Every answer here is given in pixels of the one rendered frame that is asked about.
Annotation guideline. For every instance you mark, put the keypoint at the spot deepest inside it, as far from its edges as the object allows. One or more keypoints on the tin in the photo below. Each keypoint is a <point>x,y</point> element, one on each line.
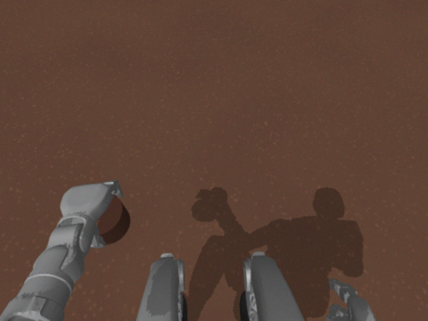
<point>114,223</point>

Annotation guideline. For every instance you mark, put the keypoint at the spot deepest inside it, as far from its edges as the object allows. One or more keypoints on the left robot hand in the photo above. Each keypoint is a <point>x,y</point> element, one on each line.
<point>91,200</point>

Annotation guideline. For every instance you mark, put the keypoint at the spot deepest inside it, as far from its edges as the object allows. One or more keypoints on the left robot arm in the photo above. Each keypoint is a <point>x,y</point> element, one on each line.
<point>48,287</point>

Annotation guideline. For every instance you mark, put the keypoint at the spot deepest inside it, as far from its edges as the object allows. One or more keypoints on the right robot hand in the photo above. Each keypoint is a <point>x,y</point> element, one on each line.
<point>357,308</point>

